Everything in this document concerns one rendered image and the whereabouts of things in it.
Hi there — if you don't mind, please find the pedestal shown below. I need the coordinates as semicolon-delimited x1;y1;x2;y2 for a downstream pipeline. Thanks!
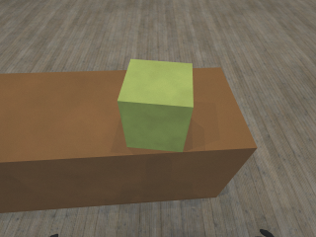
0;67;258;213

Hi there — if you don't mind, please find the carton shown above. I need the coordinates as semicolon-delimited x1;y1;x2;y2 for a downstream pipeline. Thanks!
118;59;194;152

